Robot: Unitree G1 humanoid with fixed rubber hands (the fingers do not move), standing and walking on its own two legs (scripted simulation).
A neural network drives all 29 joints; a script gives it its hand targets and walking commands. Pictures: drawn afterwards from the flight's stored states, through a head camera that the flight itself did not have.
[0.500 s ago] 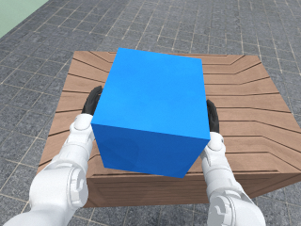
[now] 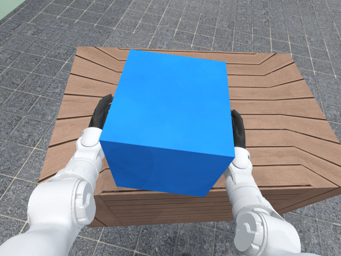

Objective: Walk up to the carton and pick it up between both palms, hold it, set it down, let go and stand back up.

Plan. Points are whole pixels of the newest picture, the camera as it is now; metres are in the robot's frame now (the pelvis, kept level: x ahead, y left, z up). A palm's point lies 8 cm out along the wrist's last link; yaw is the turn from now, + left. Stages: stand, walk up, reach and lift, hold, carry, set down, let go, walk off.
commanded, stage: set down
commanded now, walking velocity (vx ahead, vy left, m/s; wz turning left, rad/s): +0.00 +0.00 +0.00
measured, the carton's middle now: (169, 126) +0.43 -0.04 -0.01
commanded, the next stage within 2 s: none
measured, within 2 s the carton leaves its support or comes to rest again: neither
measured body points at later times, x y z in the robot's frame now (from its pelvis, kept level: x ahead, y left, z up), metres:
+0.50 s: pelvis -0.01 +0.00 +0.00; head +0.08 +0.03 +0.43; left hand +0.44 +0.14 +0.01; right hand +0.36 -0.20 +0.01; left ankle +0.00 +0.10 -0.74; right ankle -0.01 -0.15 -0.74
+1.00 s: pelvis -0.02 +0.00 -0.01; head +0.09 +0.03 +0.43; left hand +0.45 +0.14 +0.01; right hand +0.37 -0.20 +0.01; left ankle +0.00 +0.10 -0.74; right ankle -0.01 -0.15 -0.74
